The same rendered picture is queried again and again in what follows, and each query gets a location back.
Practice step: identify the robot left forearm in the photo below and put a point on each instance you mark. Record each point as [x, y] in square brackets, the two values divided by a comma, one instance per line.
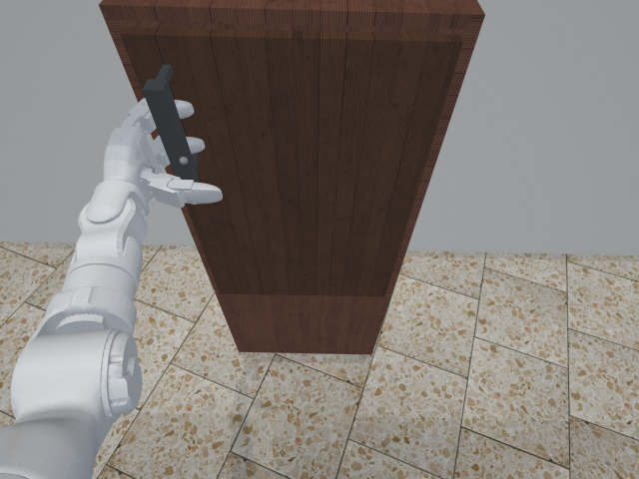
[103, 276]

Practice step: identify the left robot upper arm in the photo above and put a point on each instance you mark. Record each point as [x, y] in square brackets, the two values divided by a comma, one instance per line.
[70, 388]

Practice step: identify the cupboard door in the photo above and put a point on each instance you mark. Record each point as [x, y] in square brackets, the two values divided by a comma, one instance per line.
[317, 140]

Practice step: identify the handle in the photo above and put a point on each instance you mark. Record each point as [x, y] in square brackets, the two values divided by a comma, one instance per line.
[165, 114]

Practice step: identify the left robot hand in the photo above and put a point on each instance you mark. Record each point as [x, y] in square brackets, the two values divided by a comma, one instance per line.
[128, 156]

